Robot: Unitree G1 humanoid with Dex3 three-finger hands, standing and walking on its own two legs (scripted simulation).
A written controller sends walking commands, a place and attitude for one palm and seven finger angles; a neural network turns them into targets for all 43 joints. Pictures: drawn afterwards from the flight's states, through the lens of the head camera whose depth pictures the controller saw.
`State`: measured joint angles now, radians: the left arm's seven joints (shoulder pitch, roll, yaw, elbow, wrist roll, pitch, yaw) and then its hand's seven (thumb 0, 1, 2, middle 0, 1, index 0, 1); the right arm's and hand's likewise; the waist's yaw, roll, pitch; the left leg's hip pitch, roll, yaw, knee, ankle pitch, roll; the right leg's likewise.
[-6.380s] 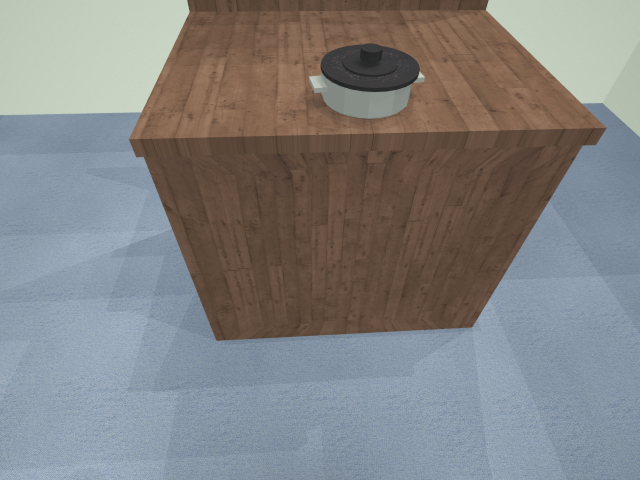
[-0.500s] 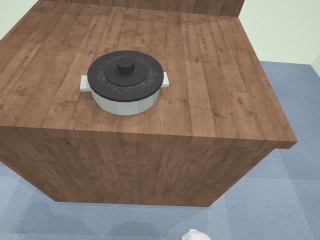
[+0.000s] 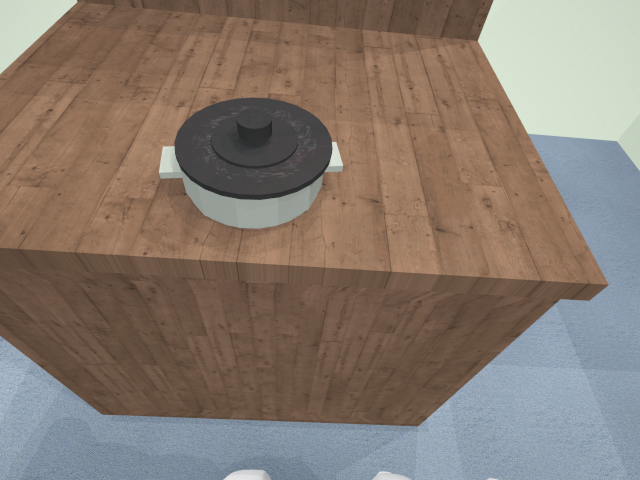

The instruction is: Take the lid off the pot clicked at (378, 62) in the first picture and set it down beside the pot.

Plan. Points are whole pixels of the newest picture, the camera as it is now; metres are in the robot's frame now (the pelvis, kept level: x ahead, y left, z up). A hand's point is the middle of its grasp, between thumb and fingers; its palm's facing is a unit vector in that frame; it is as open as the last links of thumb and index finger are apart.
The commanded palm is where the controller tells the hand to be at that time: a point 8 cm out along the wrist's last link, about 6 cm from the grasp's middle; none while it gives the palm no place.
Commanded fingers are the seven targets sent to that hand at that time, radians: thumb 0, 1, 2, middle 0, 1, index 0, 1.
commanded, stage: come to a stop and stand still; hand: left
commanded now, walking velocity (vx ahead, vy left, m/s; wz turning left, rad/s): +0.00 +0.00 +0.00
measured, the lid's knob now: (254, 125) +0.48 +0.13 +0.18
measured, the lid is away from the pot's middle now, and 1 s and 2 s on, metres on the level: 0.00 0.00 0.00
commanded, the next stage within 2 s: look again from close up in 0.54 s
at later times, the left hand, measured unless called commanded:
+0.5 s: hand out of the picture -0.01 +0.25 -0.14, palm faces +0.00 -0.96 -0.28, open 7.4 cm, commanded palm none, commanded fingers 0.00 0.90 0.90 -0.20 -0.30 -0.20 -0.30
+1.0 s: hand out of the picture +0.00 +0.20 -0.15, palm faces -0.03 -0.98 -0.22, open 7.4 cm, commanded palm none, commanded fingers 0.00 0.90 0.90 -0.20 -0.30 -0.20 -0.30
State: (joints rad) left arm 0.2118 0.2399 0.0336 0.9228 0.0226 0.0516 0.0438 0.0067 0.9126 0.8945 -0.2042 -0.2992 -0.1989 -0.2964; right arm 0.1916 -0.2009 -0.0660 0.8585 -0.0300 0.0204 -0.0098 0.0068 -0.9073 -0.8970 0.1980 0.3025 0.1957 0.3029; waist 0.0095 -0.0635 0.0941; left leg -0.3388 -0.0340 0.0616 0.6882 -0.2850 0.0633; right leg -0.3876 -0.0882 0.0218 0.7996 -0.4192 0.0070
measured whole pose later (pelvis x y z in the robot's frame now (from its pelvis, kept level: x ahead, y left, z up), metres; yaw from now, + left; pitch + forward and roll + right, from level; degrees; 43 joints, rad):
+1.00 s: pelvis +0.00 +0.04 +0.02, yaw -3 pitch +0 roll +1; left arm 0.31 0.11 -0.01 1.07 0.02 0.01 0.04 0.01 0.91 0.90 -0.20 -0.30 -0.20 -0.30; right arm 0.28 -0.15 -0.03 1.07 -0.02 0.00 -0.02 0.01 -0.91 -0.90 0.20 0.30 0.20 0.30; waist -0.01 0.04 0.05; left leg -0.23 -0.09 0.14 0.39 -0.17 0.11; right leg -0.25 -0.02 0.04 0.51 -0.25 0.01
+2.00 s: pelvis +0.05 +0.00 +0.03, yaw -2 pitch -1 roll +1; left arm 0.27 0.13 -0.01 1.11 0.00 -0.01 0.05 0.01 0.92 0.90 -0.20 -0.30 -0.20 -0.30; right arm 0.26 -0.14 0.00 1.14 -0.01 -0.02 -0.04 0.01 -0.91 -0.90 0.20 0.30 0.20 0.30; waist 0.00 0.02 0.08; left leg -0.13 -0.05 0.09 0.38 -0.23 0.05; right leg -0.12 0.03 0.00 0.42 -0.29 -0.04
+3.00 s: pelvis +0.03 -0.01 +0.02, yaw -1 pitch +0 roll +1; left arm 0.27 0.13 0.01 1.06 0.01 0.00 0.05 0.01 0.91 0.89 -0.20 -0.30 -0.20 -0.30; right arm 0.27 -0.12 -0.02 1.11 -0.01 0.00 -0.04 0.01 -0.91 -0.90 0.20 0.30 0.20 0.30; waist 0.00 0.00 0.09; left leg -0.20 -0.03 0.07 0.44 -0.24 0.04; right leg -0.18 0.04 -0.03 0.49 -0.30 -0.06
